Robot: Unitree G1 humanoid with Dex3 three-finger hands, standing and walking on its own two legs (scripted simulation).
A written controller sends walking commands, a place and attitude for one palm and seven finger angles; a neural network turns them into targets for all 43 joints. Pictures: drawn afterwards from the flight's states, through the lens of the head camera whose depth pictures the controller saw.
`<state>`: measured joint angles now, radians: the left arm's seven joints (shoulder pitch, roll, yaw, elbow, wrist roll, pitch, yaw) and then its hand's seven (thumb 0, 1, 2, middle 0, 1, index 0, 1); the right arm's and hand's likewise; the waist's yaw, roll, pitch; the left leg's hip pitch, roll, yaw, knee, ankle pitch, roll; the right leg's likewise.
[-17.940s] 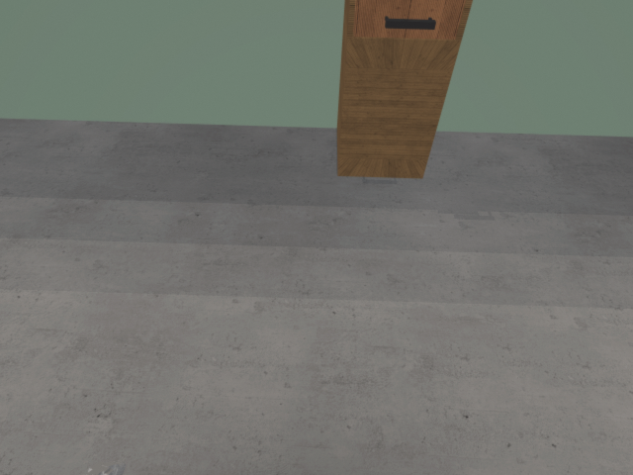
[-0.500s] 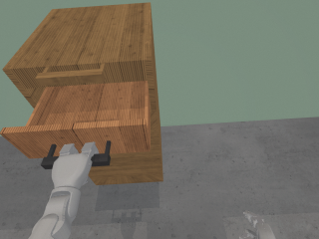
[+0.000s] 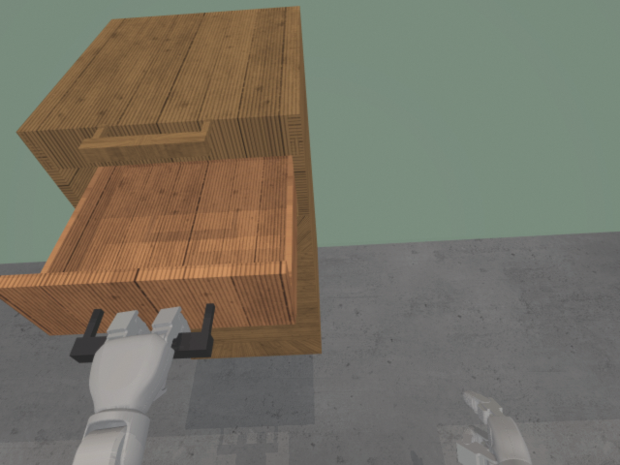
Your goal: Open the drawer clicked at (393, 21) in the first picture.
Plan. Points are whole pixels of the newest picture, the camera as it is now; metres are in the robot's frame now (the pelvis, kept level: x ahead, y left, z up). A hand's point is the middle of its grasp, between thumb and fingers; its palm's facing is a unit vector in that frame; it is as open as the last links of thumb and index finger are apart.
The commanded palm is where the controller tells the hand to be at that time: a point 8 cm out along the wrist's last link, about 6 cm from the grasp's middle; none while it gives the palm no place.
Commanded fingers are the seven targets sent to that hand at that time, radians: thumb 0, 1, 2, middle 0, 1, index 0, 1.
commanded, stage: pull the drawer open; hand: left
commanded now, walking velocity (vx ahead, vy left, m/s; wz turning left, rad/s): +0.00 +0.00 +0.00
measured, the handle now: (148, 330) +0.28 +0.25 +0.01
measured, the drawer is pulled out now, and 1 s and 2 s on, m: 0.23 0.30 0.30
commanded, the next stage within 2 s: open the thumb to release the handle in 1.08 s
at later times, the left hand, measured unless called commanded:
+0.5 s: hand (141, 430) +0.17 +0.22 +0.00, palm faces -0.02 -0.10 -0.99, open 6.0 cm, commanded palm +0.13 +0.23 +0.05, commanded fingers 0.00 0.90 0.90 -0.40 -1.35 -0.40 -1.35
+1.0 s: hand (138, 440) +0.16 +0.22 +0.00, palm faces -0.03 -0.11 -0.99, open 6.2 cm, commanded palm +0.11 +0.23 +0.05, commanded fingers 0.00 0.90 0.90 -0.40 -1.35 -0.40 -1.35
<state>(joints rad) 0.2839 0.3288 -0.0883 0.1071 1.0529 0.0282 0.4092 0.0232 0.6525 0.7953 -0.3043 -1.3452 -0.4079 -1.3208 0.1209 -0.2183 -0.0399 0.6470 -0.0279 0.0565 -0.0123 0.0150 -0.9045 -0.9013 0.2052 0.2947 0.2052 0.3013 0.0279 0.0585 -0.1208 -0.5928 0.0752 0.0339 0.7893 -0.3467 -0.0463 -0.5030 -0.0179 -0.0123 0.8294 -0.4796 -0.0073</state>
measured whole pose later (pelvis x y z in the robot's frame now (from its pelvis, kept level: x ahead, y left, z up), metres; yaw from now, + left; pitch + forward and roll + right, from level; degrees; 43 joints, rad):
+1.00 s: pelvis +0.00 +0.00 -0.02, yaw -2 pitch +12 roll +1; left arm 0.71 0.38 -0.03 -0.22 1.02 -0.04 0.49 0.02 0.68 0.73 -0.28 -1.32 -0.36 -1.25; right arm 0.13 -0.23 -0.05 0.55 -0.06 0.10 0.06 0.02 -0.90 -0.90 0.20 0.29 0.20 0.30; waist 0.02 0.04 -0.15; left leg -0.70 0.10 0.05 0.92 -0.42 -0.05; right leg -0.62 0.00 0.02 0.96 -0.54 -0.01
